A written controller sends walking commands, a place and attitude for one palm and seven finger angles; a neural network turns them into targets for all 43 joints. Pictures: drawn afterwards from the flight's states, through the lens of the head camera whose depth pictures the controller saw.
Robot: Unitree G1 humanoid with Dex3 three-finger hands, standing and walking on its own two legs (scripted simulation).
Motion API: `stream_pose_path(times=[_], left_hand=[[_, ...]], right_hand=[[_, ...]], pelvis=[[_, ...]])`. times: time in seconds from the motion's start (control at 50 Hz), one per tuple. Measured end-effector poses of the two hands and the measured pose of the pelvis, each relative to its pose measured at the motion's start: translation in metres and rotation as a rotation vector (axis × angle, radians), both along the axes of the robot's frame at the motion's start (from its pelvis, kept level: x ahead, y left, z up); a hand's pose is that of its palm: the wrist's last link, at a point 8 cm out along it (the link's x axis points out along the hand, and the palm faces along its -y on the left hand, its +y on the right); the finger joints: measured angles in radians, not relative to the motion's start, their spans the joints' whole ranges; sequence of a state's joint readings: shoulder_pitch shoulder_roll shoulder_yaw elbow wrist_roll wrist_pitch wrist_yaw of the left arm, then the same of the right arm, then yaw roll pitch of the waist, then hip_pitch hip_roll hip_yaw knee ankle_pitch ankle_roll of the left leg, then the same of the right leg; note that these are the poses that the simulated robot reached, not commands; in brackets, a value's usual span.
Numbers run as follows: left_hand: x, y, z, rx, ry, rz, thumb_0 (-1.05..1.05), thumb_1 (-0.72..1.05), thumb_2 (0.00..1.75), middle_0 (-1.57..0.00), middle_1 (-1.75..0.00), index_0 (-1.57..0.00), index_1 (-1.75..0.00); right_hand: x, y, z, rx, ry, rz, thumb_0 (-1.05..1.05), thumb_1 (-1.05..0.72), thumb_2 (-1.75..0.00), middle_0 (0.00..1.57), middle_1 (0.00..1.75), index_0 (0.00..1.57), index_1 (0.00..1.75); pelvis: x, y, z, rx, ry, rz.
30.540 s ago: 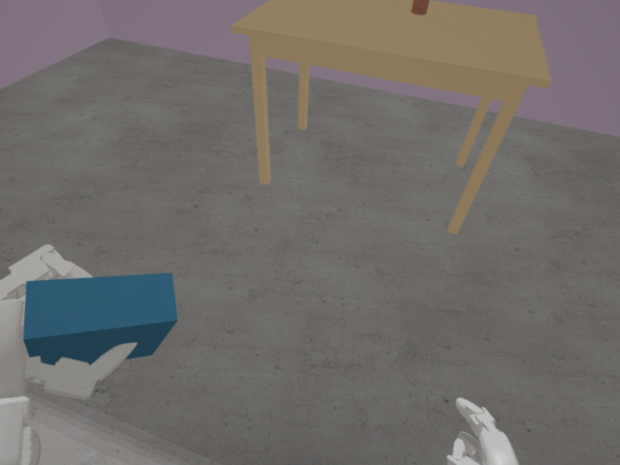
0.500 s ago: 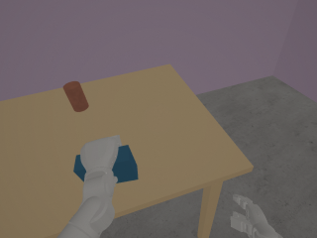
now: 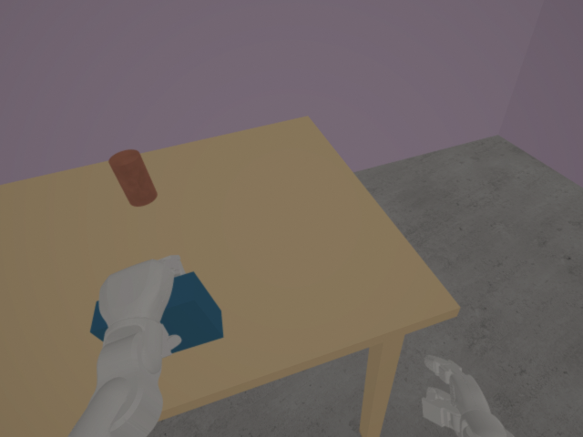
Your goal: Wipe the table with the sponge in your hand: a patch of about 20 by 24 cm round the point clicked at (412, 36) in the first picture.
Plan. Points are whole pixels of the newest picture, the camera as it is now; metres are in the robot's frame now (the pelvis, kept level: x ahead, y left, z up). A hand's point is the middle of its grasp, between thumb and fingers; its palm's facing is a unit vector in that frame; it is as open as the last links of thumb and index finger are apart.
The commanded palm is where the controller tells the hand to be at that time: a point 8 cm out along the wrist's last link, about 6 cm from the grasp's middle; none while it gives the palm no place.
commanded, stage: slide back across to the middle lane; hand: left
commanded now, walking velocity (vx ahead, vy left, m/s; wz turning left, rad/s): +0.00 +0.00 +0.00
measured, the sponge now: (168, 325) +0.25 +0.22 +0.04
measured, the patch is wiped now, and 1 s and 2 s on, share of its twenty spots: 1.00 1.00 1.00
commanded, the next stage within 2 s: wipe forward along the middle lane in 0.14 s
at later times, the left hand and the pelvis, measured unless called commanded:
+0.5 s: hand (136, 313) +0.25 +0.26 +0.07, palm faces +0.01 -0.09 -1.00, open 8.9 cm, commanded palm +0.23 +0.26 +0.10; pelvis -0.01 +0.01 +0.00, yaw +1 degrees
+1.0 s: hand (136, 283) +0.31 +0.28 +0.07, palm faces -0.05 -0.06 -1.00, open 8.9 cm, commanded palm +0.28 +0.28 +0.10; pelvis -0.02 +0.01 +0.00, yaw +2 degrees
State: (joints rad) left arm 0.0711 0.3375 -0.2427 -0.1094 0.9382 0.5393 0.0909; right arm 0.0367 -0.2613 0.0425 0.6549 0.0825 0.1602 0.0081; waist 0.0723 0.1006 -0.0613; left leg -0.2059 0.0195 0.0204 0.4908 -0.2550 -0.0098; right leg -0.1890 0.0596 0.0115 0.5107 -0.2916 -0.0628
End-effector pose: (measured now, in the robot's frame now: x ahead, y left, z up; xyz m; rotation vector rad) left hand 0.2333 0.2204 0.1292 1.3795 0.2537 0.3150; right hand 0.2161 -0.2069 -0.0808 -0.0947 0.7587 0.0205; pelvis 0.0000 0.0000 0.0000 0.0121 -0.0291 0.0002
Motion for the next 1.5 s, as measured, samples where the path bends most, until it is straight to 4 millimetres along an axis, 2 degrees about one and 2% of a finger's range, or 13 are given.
stream_pose_path(times=[0.2,0.36,0.68,1.22,1.5], left_hand=[[-0.014,0.012,-0.004,0.030,0.030,-0.008,-0.01,-0.41,1.10,-0.81,-1.49,-0.85,-1.45],[-0.013,0.022,-0.005,0.050,0.031,0.008,-0.02,-0.42,1.11,-0.82,-1.49,-0.86,-1.44],[0.020,0.045,-0.008,0.077,0.094,0.042,-0.04,-0.46,1.14,-0.84,-1.47,-0.88,-1.41],[0.083,0.067,-0.007,0.119,0.153,0.027,0.00,-0.48,1.17,-0.85,-1.46,-0.89,-1.42],[0.103,0.076,-0.009,0.125,0.153,0.016,0.00,-0.49,1.17,-0.86,-1.45,-0.90,-1.42]], right_hand=[[-0.001,0.000,-0.001,-0.022,-0.014,0.000,0.01,-0.90,-0.90,0.19,0.29,0.23,0.32],[-0.002,0.004,0.000,-0.038,-0.019,-0.004,0.01,-0.90,-0.90,0.19,0.29,0.21,0.30],[-0.009,0.002,-0.002,-0.077,-0.013,-0.014,0.01,-0.90,-0.90,0.20,0.30,0.20,0.30],[-0.064,-0.025,-0.027,-0.140,0.165,-0.100,0.01,-0.90,-0.90,0.20,0.30,0.20,0.30],[-0.074,-0.025,-0.031,-0.148,0.220,-0.125,0.01,-0.90,-0.90,0.20,0.30,0.20,0.30]], pelvis=[[-0.003,0.004,0.001,-0.003,0.001,0.009],[-0.006,0.007,0.001,-0.005,0.002,0.013],[-0.011,0.008,0.000,-0.009,0.037,0.034],[-0.015,0.007,-0.002,-0.019,0.104,0.046],[-0.011,0.015,-0.002,-0.025,0.135,0.045]])
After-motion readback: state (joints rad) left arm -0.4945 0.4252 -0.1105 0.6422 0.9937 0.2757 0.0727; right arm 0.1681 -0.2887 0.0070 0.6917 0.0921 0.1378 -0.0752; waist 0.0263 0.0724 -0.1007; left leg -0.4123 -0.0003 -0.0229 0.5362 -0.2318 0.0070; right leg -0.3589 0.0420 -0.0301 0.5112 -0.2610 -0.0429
